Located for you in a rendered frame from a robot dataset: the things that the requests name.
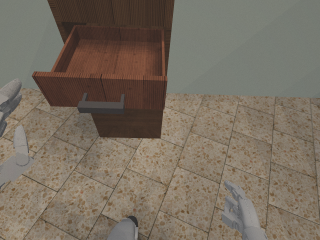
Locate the cabinet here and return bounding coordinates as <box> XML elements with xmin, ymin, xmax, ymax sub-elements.
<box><xmin>47</xmin><ymin>0</ymin><xmax>175</xmax><ymax>139</ymax></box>

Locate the left robot foot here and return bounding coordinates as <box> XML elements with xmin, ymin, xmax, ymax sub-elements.
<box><xmin>127</xmin><ymin>215</ymin><xmax>138</xmax><ymax>227</ymax></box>

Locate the robot right forearm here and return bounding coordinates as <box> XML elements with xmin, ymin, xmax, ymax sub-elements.
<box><xmin>242</xmin><ymin>227</ymin><xmax>268</xmax><ymax>240</ymax></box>

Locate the robot left thigh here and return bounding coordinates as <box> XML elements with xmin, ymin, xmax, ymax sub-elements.
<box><xmin>107</xmin><ymin>221</ymin><xmax>139</xmax><ymax>240</ymax></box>

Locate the robot right hand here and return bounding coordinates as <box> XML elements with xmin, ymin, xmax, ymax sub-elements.
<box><xmin>221</xmin><ymin>180</ymin><xmax>261</xmax><ymax>234</ymax></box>

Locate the drawer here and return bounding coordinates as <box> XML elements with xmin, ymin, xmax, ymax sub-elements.
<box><xmin>32</xmin><ymin>25</ymin><xmax>168</xmax><ymax>110</ymax></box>

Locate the handle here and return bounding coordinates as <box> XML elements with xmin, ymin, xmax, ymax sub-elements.
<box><xmin>77</xmin><ymin>92</ymin><xmax>125</xmax><ymax>114</ymax></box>

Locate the robot left hand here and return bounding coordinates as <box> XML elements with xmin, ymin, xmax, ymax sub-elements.
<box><xmin>0</xmin><ymin>78</ymin><xmax>35</xmax><ymax>189</ymax></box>

